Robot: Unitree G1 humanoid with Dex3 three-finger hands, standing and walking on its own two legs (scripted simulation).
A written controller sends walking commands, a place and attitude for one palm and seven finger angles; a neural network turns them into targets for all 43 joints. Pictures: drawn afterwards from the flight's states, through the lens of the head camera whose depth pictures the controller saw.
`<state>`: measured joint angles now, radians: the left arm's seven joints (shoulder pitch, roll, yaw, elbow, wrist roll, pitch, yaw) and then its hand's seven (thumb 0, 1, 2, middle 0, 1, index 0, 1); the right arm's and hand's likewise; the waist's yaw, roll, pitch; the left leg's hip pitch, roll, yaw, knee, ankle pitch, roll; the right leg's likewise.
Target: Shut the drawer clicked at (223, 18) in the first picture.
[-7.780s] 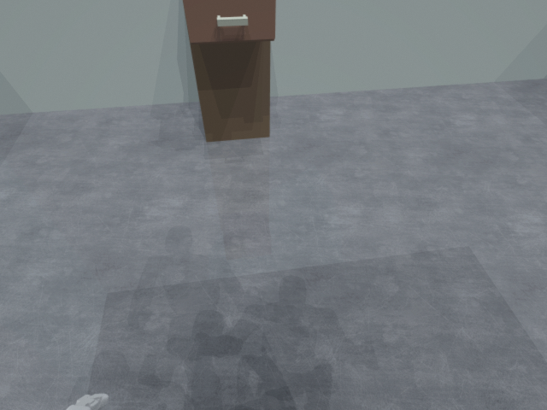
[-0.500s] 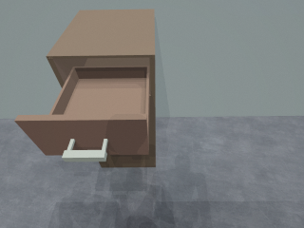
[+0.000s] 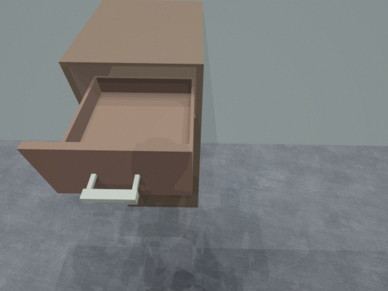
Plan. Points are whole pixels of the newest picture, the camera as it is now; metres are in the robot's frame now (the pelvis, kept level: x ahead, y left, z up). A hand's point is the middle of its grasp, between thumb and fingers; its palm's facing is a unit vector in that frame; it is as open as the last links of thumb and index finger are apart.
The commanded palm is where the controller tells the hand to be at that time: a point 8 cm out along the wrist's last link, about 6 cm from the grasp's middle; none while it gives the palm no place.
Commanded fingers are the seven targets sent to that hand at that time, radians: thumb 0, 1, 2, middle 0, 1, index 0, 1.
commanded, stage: come to a stop and stand still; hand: left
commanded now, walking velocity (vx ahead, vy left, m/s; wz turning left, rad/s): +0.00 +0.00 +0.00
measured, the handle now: (112, 187) +0.31 +0.20 +0.03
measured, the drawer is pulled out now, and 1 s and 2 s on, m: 0.29 0.29 0.29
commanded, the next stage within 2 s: look again from close up in 0.52 s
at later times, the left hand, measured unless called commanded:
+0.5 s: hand out of the picture +0.01 +0.21 -0.17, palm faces -0.01 -0.98 -0.22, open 7.4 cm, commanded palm none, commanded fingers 0.00 0.90 0.90 -0.20 -0.30 -0.20 -0.30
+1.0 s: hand out of the picture -0.02 +0.20 -0.17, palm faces +0.01 -0.98 -0.19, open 7.4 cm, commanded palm none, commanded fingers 0.00 0.90 0.90 -0.20 -0.30 -0.20 -0.30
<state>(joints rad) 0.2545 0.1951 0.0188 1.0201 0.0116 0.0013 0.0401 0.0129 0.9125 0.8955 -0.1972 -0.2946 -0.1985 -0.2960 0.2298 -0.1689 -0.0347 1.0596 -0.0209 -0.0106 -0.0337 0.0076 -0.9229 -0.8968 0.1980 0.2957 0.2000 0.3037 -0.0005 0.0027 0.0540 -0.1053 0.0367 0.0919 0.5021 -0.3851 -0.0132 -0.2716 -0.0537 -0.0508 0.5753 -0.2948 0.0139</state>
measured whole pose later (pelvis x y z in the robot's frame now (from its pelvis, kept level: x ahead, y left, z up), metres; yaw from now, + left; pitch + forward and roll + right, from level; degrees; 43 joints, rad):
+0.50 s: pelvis -0.03 +0.02 +0.00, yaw -1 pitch -1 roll +0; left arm 0.24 0.19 -0.01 1.02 0.01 0.01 0.04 0.01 0.90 0.90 -0.20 -0.29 -0.20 -0.30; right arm 0.23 -0.17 -0.01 1.07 -0.02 0.00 -0.01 0.00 -0.90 -0.90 0.20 0.30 0.20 0.30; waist -0.01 -0.01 0.04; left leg -0.13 0.02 0.11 0.51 -0.35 0.02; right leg -0.27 -0.07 -0.03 0.51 -0.21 0.05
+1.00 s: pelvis -0.02 +0.03 +0.00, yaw -1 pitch -2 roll +0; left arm 0.29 0.14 0.00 1.10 0.01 0.00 0.04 0.01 0.90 0.90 -0.20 -0.29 -0.20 -0.30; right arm 0.26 -0.13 -0.01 1.15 -0.01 -0.01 -0.02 0.00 -0.91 -0.90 0.20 0.30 0.20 0.30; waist 0.00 -0.01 0.06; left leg -0.10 0.00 0.13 0.48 -0.35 0.03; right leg -0.25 -0.08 -0.01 0.49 -0.21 0.06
